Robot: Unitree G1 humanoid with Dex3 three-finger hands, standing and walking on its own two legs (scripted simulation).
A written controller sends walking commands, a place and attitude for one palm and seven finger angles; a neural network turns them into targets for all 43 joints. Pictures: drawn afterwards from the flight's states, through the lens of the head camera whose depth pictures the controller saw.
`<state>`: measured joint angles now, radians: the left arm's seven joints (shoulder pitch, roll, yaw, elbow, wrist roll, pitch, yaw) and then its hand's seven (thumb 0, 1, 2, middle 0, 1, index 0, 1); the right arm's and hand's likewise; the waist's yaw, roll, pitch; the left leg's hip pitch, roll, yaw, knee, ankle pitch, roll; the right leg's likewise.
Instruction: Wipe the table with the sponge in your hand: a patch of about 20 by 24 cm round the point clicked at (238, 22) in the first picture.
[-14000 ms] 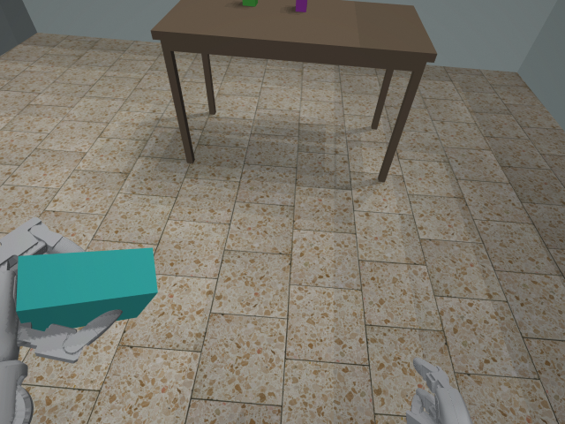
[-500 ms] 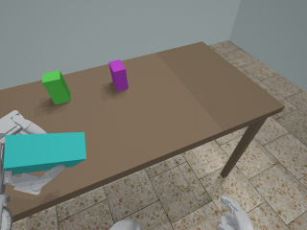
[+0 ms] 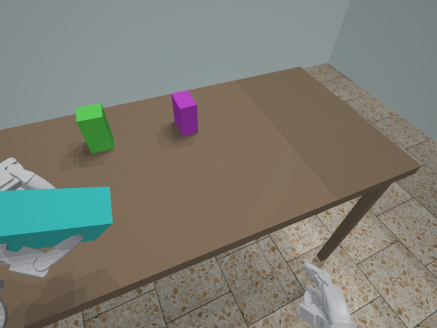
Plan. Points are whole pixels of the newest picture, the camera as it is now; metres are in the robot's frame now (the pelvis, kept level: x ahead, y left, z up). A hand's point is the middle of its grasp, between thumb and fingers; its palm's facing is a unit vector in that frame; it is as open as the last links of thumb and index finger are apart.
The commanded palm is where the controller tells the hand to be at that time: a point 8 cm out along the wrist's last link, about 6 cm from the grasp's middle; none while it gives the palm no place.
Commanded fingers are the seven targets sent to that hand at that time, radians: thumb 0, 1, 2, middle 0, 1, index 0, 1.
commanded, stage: come to a stop and stand still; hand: left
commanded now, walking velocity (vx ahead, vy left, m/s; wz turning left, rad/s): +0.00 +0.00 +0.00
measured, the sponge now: (71, 219) +0.22 +0.22 +0.16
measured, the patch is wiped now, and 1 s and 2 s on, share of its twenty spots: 0.00 0.00 0.00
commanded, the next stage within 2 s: look again from close up in 0.80 s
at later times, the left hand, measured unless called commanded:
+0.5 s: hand (8, 205) +0.23 +0.31 +0.16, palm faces +0.41 -0.79 -0.45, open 9.2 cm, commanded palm +0.16 +0.32 +0.17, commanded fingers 0.00 0.10 1.30 -1.20 -1.60 -1.20 -1.60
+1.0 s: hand (13, 214) +0.22 +0.30 +0.16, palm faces +0.42 -0.83 -0.37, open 9.2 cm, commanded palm +0.16 +0.33 +0.17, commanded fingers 0.00 0.10 1.30 -1.20 -1.60 -1.20 -1.60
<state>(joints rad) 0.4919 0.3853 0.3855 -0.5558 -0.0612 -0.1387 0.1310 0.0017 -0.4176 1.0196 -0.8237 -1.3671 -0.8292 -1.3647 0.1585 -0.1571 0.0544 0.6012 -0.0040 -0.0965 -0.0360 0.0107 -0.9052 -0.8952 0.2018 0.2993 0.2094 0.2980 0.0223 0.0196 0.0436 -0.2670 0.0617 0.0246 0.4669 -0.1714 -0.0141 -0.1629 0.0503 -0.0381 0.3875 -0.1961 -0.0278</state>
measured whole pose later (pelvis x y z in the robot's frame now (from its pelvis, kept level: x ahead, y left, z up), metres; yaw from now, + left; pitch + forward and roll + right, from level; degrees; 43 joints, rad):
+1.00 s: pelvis +0.01 +0.04 +0.00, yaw +1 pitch -1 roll -2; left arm 0.42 0.36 0.36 -0.48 -0.02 -0.21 0.10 0.00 -0.41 1.02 -0.81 -1.39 -0.82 -1.39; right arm 0.19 -0.19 0.03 0.57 0.01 -0.14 -0.04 0.01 -0.91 -0.90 0.20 0.30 0.21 0.30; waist 0.04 -0.03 0.06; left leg -0.26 -0.01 0.03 0.46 -0.18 0.05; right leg -0.14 -0.02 -0.04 0.36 -0.20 0.03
